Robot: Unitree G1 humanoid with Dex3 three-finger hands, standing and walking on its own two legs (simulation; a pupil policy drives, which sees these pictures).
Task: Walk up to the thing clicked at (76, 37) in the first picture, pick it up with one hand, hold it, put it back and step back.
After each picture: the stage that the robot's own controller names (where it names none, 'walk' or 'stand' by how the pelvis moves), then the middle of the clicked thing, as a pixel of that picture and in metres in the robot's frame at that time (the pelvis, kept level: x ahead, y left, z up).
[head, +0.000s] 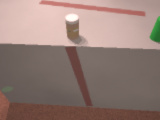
stand; (72, 27) +0.69 +0.07 +0.00
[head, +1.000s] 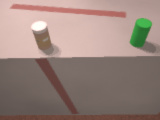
walk; (42, 36) +0.57 +0.23 +0.02
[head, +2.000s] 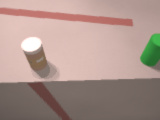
stand; (35, 54) +0.43 +0.20 +0.04
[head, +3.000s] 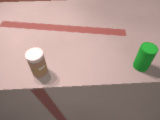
stand; (37, 63) +0.44 +0.20 +0.00
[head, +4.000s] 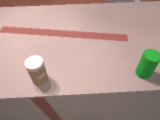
stand; (37, 71) +0.41 +0.20 +0.00
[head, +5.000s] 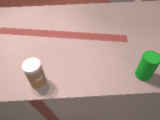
stand; (35, 73) +0.40 +0.21 +0.00
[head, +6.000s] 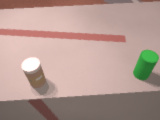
rise first; (34, 73) +0.40 +0.21 +0.00
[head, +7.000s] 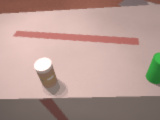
rise first; (46, 73) +0.40 +0.20 +0.00
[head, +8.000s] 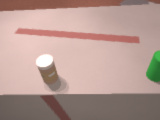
go down; (47, 69) +0.42 +0.19 +0.00
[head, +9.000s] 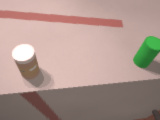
go down; (27, 62) +0.41 +0.18 +0.03
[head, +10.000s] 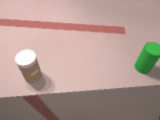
go down; (29, 67) +0.41 +0.19 +0.03
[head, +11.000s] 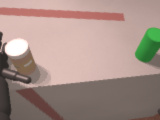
close in; (22, 58) +0.41 +0.20 +0.06
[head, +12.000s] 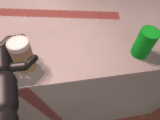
lift; (22, 55) +0.43 +0.19 +0.06
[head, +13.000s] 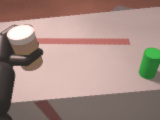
lift; (26, 49) +0.34 +0.17 +0.23
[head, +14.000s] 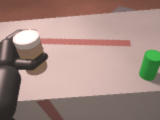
hold; (31, 53) +0.34 +0.16 +0.21
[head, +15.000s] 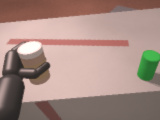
hold; (35, 63) +0.33 +0.16 +0.17
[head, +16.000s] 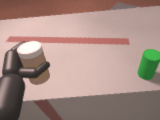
crouch; (35, 63) +0.34 +0.16 +0.17
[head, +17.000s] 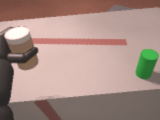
crouch; (23, 49) +0.37 +0.19 +0.20
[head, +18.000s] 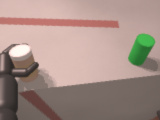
lower; (25, 63) +0.41 +0.19 +0.05
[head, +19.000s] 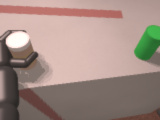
lower; (23, 51) +0.43 +0.18 +0.07
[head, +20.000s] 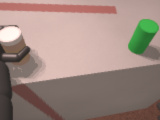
lower; (15, 47) +0.45 +0.20 +0.07
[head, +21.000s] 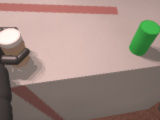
lower; (14, 49) +0.44 +0.20 +0.07
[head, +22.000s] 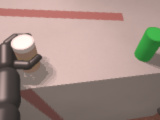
loosen; (27, 54) +0.43 +0.18 +0.06
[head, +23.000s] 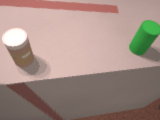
withdraw; (20, 49) +0.43 +0.18 +0.07
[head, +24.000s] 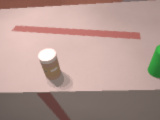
sink last; (50, 64) +0.42 +0.18 +0.04
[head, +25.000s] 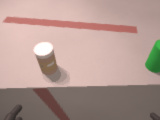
stand; (46, 59) +0.43 +0.17 +0.05
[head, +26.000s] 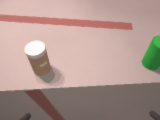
stand; (38, 59) +0.42 +0.18 +0.06
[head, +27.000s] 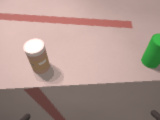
stand; (37, 57) +0.42 +0.18 +0.07
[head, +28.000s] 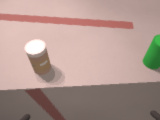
stand; (39, 58) +0.42 +0.18 +0.07
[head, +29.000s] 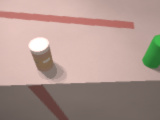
stand; (42, 55) +0.43 +0.17 +0.06
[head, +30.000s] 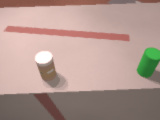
walk; (46, 66) +0.44 +0.17 +0.00
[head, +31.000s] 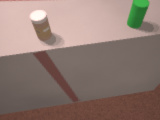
walk; (41, 26) +0.58 +0.20 +0.02
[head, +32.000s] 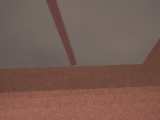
walk; out of the picture +0.93 +0.16 +0.03
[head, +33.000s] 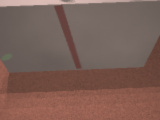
stand; out of the picture +1.05 +0.17 +0.02
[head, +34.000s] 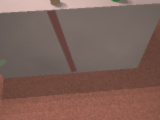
stand; out of the picture +1.04 +0.19 +0.00
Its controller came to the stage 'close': yes
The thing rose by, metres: 0.20
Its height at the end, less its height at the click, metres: +0.00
